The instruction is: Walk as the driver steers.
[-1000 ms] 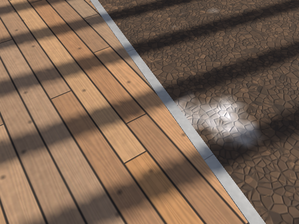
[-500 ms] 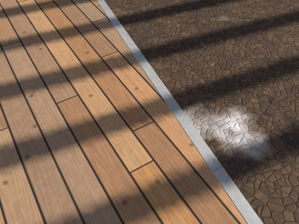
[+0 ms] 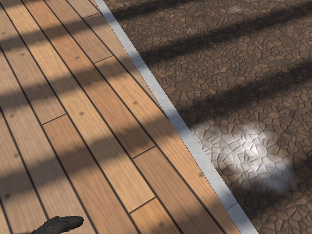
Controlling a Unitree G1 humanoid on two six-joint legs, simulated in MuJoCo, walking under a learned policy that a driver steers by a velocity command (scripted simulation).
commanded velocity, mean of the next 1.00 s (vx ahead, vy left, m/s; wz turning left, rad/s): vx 0.19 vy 0.00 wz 0.51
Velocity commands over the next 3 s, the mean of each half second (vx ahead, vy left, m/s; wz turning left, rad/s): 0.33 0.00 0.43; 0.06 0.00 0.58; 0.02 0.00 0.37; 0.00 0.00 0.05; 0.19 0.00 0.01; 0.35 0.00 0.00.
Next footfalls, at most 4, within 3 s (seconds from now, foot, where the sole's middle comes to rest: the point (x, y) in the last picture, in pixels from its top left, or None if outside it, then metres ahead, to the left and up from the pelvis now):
0.44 left None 0.37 0.16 -0.75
0.96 right None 0.43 -0.05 -0.75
1.38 left None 0.27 0.17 -0.75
1.66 right None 0.43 -0.02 -0.75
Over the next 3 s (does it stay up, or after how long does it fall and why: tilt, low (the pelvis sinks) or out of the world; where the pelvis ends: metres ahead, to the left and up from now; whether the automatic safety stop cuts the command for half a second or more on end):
stays up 0.58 0.23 0.02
